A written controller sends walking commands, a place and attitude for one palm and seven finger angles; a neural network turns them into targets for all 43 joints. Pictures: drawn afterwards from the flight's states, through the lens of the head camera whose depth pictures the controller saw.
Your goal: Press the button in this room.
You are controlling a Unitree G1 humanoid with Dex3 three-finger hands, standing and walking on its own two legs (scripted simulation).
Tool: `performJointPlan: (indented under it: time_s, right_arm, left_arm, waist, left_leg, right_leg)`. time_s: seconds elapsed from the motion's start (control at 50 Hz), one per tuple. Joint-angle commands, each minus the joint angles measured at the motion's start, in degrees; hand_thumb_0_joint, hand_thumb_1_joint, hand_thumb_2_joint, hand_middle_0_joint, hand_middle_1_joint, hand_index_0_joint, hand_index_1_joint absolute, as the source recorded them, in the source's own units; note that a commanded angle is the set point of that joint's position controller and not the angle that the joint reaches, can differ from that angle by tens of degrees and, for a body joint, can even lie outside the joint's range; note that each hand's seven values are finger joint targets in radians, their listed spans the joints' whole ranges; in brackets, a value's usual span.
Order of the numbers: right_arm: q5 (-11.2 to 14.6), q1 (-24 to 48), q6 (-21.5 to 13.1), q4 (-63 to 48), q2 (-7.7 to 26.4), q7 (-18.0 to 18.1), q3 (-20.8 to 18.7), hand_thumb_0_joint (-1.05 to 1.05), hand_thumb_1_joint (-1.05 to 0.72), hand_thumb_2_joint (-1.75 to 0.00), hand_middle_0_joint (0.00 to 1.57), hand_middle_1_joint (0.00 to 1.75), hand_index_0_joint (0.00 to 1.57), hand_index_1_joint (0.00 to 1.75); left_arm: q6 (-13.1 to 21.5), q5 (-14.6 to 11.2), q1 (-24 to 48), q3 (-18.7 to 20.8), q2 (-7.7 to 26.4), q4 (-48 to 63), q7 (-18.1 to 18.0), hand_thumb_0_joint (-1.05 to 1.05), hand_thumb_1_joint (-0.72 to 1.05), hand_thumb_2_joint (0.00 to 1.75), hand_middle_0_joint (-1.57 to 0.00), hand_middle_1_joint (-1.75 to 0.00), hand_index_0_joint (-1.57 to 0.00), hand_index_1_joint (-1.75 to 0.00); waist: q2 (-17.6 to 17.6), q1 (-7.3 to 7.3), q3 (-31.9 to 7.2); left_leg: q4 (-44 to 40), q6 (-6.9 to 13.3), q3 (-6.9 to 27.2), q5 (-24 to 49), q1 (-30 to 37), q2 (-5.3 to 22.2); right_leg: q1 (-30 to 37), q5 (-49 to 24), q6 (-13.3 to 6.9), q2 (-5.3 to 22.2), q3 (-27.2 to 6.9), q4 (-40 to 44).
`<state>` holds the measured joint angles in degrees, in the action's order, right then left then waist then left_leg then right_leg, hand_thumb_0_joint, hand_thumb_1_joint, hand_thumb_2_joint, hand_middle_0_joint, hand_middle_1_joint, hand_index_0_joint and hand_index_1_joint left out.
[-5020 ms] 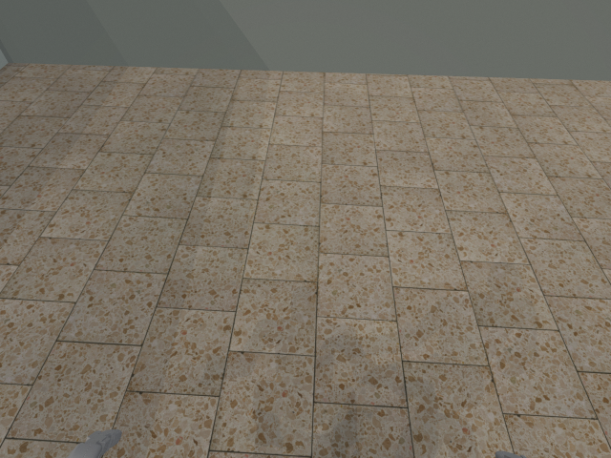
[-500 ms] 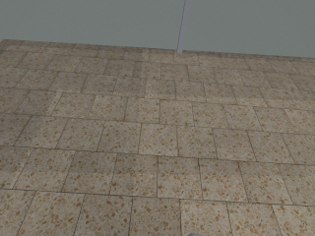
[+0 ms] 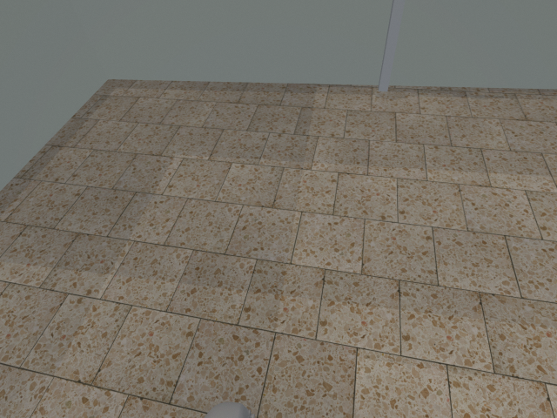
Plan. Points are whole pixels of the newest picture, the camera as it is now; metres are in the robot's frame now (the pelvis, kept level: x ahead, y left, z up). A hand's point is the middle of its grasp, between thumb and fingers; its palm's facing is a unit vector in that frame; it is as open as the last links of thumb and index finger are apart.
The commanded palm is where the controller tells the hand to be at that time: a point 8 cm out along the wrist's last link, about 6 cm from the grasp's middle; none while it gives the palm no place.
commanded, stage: turn or walk to find it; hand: left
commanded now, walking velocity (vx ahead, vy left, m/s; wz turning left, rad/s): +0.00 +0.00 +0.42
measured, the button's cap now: out of the picture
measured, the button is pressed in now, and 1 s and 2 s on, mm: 0 0 0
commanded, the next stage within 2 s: none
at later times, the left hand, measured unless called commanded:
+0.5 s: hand out of the picture -0.04 +0.29 -0.18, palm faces +0.27 -0.94 -0.23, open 7.4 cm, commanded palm none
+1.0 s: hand out of the picture -0.02 +0.22 -0.14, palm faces +0.41 -0.87 -0.27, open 7.4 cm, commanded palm none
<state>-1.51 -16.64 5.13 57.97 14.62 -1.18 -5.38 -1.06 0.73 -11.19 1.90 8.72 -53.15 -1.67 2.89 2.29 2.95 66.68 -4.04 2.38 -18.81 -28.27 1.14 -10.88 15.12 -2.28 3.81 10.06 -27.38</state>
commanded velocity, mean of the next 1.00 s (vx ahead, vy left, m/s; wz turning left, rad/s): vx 0.00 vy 0.00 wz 0.42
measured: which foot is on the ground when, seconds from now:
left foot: up 0.00-0.26, down 0.28-0.84, up 0.86-1.00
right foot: down 0.00-0.28, up 0.30-0.82, down 0.84-1.00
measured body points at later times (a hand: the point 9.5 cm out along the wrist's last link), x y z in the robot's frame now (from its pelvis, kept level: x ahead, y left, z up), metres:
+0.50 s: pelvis -0.03 +0.07 +0.00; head -0.01 +0.11 +0.45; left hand -0.05 +0.34 -0.16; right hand +0.12 -0.15 -0.12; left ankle -0.05 +0.14 -0.74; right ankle -0.03 -0.09 -0.65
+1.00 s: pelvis -0.05 +0.01 +0.00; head -0.02 -0.02 +0.45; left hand -0.05 +0.27 -0.12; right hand +0.06 -0.22 -0.17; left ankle -0.11 +0.14 -0.66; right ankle -0.01 -0.08 -0.74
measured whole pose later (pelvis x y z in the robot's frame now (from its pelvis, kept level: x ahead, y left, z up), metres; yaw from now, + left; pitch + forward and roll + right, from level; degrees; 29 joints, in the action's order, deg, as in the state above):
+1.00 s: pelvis -0.05 +0.01 +0.00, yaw +25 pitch -1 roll +2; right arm -1.4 -16.3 4.7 57.5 14.2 -0.9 -5.1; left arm -1.2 0.6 -9.1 1.7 8.9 -52.4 -1.6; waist 3.3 2.6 3.1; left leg 63.4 -2.5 2.8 -22.2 -27.8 -1.5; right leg -11.4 16.3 -1.8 2.9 7.1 -28.9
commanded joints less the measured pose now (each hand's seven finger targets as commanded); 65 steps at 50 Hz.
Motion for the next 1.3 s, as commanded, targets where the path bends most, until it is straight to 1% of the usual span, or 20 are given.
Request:
performJointPlan:
  time_s: [0.0, 0.14, 0.18, 0.22, 0.24, 0.26, 0.28, 0.34, 0.4, 0.64, 0.76, 0.8, 0.82, 0.84, 0.86, 0.92, 1.02, 1.18, 1.26, 1.28]
  right_arm:
    - [0.04, 3.74, -1.31, -4.15, 2.71, 0.35, -0.32, 0.00, -0.90, -0.90, 0.20, 0.30, 0.20, 0.30]
    - [0.95, 7.62, -2.43, -5.27, 1.37, 0.48, 0.93, 0.00, -0.90, -0.90, 0.20, 0.30, 0.20, 0.30]
    - [1.11, 5.79, -2.85, -5.12, 1.29, 0.69, 1.07, 0.00, -0.90, -0.90, 0.20, 0.30, 0.20, 0.30]
    - [1.01, 2.20, -3.56, -4.26, 2.56, 0.71, 0.92, 0.00, -0.90, -0.90, 0.20, 0.30, 0.20, 0.30]
    - [0.79, 0.23, -4.25, -4.05, 6.03, 0.76, 0.25, 0.00, -0.90, -0.90, 0.20, 0.30, 0.20, 0.30]
    - [0.46, -0.95, -4.44, -4.44, 11.17, 1.04, -0.90, 0.00, -0.90, -0.90, 0.20, 0.30, 0.20, 0.30]
    - [0.38, -2.18, -3.82, -3.93, 12.91, 1.41, -1.15, 0.00, -0.90, -0.90, 0.20, 0.30, 0.20, 0.30]
    - [0.31, 4.92, -4.27, -5.23, 8.35, 2.64, 0.29, 0.00, -0.90, -0.90, 0.20, 0.30, 0.20, 0.30]
    - [0.73, 5.11, -5.06, -5.78, 7.50, 2.74, 0.69, 0.00, -0.90, -0.90, 0.20, 0.30, 0.20, 0.30]
    - [0.05, 0.88, -4.52, -5.47, 7.51, 2.47, -0.16, 0.00, -0.90, -0.90, 0.20, 0.30, 0.20, 0.30]
    - [0.18, 2.25, -4.09, -5.75, 7.39, 2.03, -0.61, 0.00, -0.90, -0.90, 0.20, 0.30, 0.20, 0.30]
    - [0.83, 2.39, -4.12, -6.22, 5.14, 1.65, -0.38, 0.00, -0.90, -0.90, 0.20, 0.30, 0.20, 0.30]
    - [1.20, 1.67, -4.22, -7.16, 1.66, 1.32, 0.24, 0.00, -0.90, -0.90, 0.20, 0.30, 0.20, 0.30]
    - [0.68, 2.56, -3.80, -8.17, 2.88, 1.56, -0.33, 0.00, -0.90, -0.90, 0.20, 0.30, 0.20, 0.30]
    - [0.23, 2.91, -2.88, -7.49, 4.56, 1.40, -0.88, 0.00, -0.90, -0.90, 0.20, 0.30, 0.20, 0.30]
    - [-0.01, -0.07, -1.57, -4.16, 3.41, 0.50, -0.93, 0.00, -0.90, -0.90, 0.20, 0.30, 0.20, 0.30]
    - [0.06, 0.97, -1.30, -3.87, 2.96, 0.34, -0.56, 0.00, -0.90, -0.90, 0.20, 0.30, 0.20, 0.30]
    - [0.98, 8.10, -2.63, -6.09, 1.17, 0.49, 1.05, 0.00, -0.90, -0.90, 0.20, 0.30, 0.20, 0.30]
    - [1.06, 3.90, -3.42, -5.11, 2.25, 0.72, 1.03, 0.00, -0.90, -0.90, 0.20, 0.30, 0.20, 0.30]
    - [0.88, 1.86, -4.02, -4.76, 4.73, 0.66, 0.52, 0.00, -0.90, -0.90, 0.20, 0.30, 0.20, 0.30]
  left_arm:
    - [1.74, 0.48, -3.73, 2.69, 11.24, 2.84, -0.53, 0.00, 0.90, 0.90, -0.20, -0.30, -0.20, -0.30]
    - [1.22, 1.19, -6.13, 3.75, 14.37, 0.80, -0.27, 0.00, 0.90, 0.90, -0.20, -0.30, -0.20, -0.30]
    - [1.01, 1.18, -5.29, 3.85, 14.84, 0.44, -0.20, 0.00, 0.90, 0.90, -0.20, -0.30, -0.20, -0.30]
    - [0.60, 0.54, -3.77, 3.84, 14.27, 0.44, -0.03, 0.00, 0.90, 0.90, -0.20, -0.30, -0.20, -0.30]
    - [0.21, 0.00, -4.35, 3.45, 12.14, 1.11, 0.15, 0.00, 0.90, 0.90, -0.20, -0.30, -0.20, -0.30]
    - [-0.08, -0.12, -3.20, 2.46, 8.28, 3.19, 0.53, 0.00, 0.90, 0.90, -0.20, -0.30, -0.20, -0.30]
    - [-0.89, 0.38, -0.52, 2.10, 8.82, 3.87, 0.21, 0.00, 0.90, 0.90, -0.20, -0.30, -0.20, -0.30]
    - [-1.43, 0.43, 0.60, 2.92, 9.75, 1.71, 0.66, 0.00, 0.90, 0.90, -0.20, -0.30, -0.20, -0.30]
    - [-0.99, 0.39, -1.90, 2.90, 9.91, 0.12, 1.03, 0.00, 0.90, 0.90, -0.20, -0.30, -0.20, -0.30]
    - [-0.99, -0.08, 4.94, 2.26, 8.24, 4.11, 0.31, 0.00, 0.90, 0.90, -0.20, -0.30, -0.20, -0.30]
    - [0.08, -0.51, 1.17, 2.15, 8.27, 3.91, 0.03, 0.00, 0.90, 0.90, -0.20, -0.30, -0.20, -0.30]
    - [0.96, -0.26, -2.37, 2.75, 10.78, 3.24, -0.33, 0.00, 0.90, 0.90, -0.20, -0.30, -0.20, -0.30]
    - [1.41, 0.55, -4.01, 3.72, 15.40, 3.08, -0.87, 0.00, 0.90, 0.90, -0.20, -0.30, -0.20, -0.30]
    - [1.18, 0.55, -3.76, 3.82, 17.32, 3.88, -0.76, 0.00, 0.90, 0.90, -0.20, -0.30, -0.20, -0.30]
    - [0.98, 0.19, -1.28, 3.58, 15.36, 4.59, -0.95, 0.00, 0.90, 0.90, -0.20, -0.30, -0.20, -0.30]
    - [1.37, 0.03, 5.09, 2.46, 11.03, 5.65, -0.56, 0.00, 0.90, 0.90, -0.20, -0.30, -0.20, -0.30]
    - [1.93, 0.29, 0.10, 2.35, 10.54, 3.85, -0.52, 0.00, 0.90, 0.90, -0.20, -0.30, -0.20, -0.30]
    - [1.39, 1.24, -5.75, 3.74, 14.46, 1.03, -0.31, 0.00, 0.90, 0.90, -0.20, -0.30, -0.20, -0.30]
    - [0.78, 0.62, -4.07, 3.78, 14.52, 0.24, -0.03, 0.00, 0.90, 0.90, -0.20, -0.30, -0.20, -0.30]
    - [0.36, 0.12, -4.35, 3.59, 13.21, 0.78, 0.05, 0.00, 0.90, 0.90, -0.20, -0.30, -0.20, -0.30]
  waist:
    - [-11.75, -3.58, 0.07]
    - [-13.97, -5.30, -3.85]
    - [-14.07, -4.13, -5.19]
    - [-10.84, -1.38, -6.76]
    - [-1.08, -0.23, -8.51]
    - [15.58, 0.52, -6.80]
    - [12.27, 1.71, -6.21]
    - [8.93, -0.93, -1.92]
    - [5.02, -1.84, -3.87]
    - [4.36, 0.13, -3.54]
    - [4.84, -1.96, -6.06]
    - [-0.49, -3.72, -8.14]
    - [-14.43, -4.32, -8.96]
    - [-17.34, -4.85, -7.38]
    - [-12.37, -3.90, -5.09]
    - [-9.91, -0.31, 0.83]
    - [-12.47, -1.82, 0.48]
    - [-14.39, -5.30, -3.61]
    - [-12.50, -2.21, -5.61]
    - [-5.70, -0.80, -7.06]
  left_leg:
    - [-2.99, -0.78, -1.17, -2.26, -4.29, 1.34]
    - [-21.26, 0.53, -6.06, -8.26, 4.70, 0.78]
    - [-27.96, 1.08, -7.40, -6.01, 8.98, 0.23]
    - [-40.77, 2.01, -7.19, 5.82, 18.75, 0.37]
    - [-46.33, 4.19, 0.39, 12.43, 25.96, 6.36]
    - [-48.40, 9.29, 16.94, 30.03, 29.95, 19.58]
    - [-48.40, 13.57, 16.65, 33.61, 24.96, 22.71]
    - [-48.19, 11.91, 9.95, 32.14, 21.41, 14.84]
    - [-47.25, 10.69, 6.22, 38.17, 25.03, 11.64]
    - [-47.41, 14.59, 16.28, 30.62, 22.85, 12.27]
    - [-43.42, 12.34, 18.26, 29.63, 15.72, 8.68]
    - [-38.29, 7.75, 15.06, 17.21, 6.28, 4.35]
    - [-27.76, 3.99, 5.98, -0.43, -4.06, -2.78]
    - [-15.60, 2.53, 1.86, -14.23, -4.79, -5.26]
    - [-7.18, 2.49, 3.55, -12.35, -3.26, -3.01]
    - [2.46, 1.51, 1.68, -3.66, -3.07, -0.69]
    - [1.57, -0.30, 0.03, -0.79, -3.62, 0.71]
    - [-22.20, 0.17, -5.60, -8.38, 4.40, 0.58]
    - [-38.49, 1.51, -7.32, 4.03, 16.37, -0.26]
    - [-44.41, 2.63, -4.06, 11.24, 23.78, 2.75]
  right_leg:
    - [3.86, -9.71, -4.48, 15.19, -11.15, 11.44]
    - [6.01, -20.50, -6.32, 17.65, -9.01, 6.39]
    - [5.07, -22.15, -5.20, 17.69, -7.63, 3.57]
    - [-0.08, -17.55, -0.98, 15.51, -3.53, -2.67]
    - [-6.98, -9.16, 2.34, 11.57, -0.26, -11.73]
    - [-21.41, 16.87, 6.50, 4.20, 0.73, -23.48]
    - [-20.41, 21.04, 5.98, 3.41, -4.76, -30.67]
    - [-21.96, 10.56, 6.15, 3.42, -8.86, -37.22]
    - [-21.62, 6.25, 7.33, 2.63, -8.54, -38.60]
    - [-16.66, 10.20, 7.59, 0.55, -9.76, -24.07]
    - [-2.48, 2.69, 5.81, -2.61, -8.40, -5.02]
    - [10.65, -5.83, 4.56, 2.57, -12.22, 7.24]
    - [17.33, -7.69, 0.05, 15.90, -25.14, 10.23]
    - [9.92, -11.51, -6.27, 24.56, -30.58, 11.74]
    - [3.84, -8.51, -7.86, 23.21, -26.39, 12.54]
    - [-2.73, -4.77, -4.22, 14.51, -15.75, 12.52]
    - [0.49, -9.44, -3.90, 13.75, -11.54, 11.57]
    - [6.87, -26.25, -6.16, 16.57, -9.02, 4.29]
    - [1.92, -23.29, -1.65, 14.99, -4.73, -2.66]
    - [-4.05, -15.96, 1.25, 12.82, -2.14, -9.15]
